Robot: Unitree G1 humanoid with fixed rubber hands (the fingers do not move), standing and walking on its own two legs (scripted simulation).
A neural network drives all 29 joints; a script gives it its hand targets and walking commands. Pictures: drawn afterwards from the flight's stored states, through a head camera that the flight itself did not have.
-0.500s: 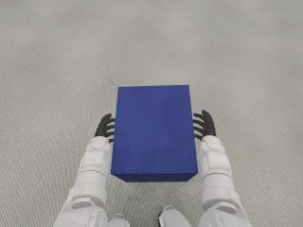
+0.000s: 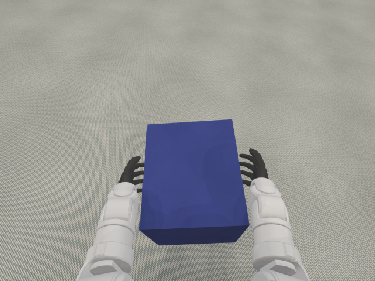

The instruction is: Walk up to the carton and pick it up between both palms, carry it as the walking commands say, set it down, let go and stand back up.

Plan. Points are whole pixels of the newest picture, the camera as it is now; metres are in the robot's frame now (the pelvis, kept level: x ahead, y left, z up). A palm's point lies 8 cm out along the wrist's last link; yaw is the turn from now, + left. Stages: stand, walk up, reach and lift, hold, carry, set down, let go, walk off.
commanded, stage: reach and lift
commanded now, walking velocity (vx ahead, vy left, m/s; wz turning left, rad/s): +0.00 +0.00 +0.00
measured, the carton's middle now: (193, 185) +0.36 -0.06 -0.08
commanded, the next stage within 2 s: none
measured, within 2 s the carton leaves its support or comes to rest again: neither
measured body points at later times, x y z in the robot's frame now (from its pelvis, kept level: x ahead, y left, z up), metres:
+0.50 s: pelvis +0.02 +0.00 +0.02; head -0.02 +0.01 +0.47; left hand +0.35 +0.09 +0.04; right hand +0.31 -0.21 +0.07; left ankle +0.02 +0.12 -0.73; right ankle +0.04 -0.15 -0.73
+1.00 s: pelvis +0.02 +0.00 +0.02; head -0.04 +0.01 +0.47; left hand +0.33 +0.12 +0.05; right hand +0.32 -0.18 +0.08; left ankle +0.02 +0.12 -0.73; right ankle +0.04 -0.15 -0.73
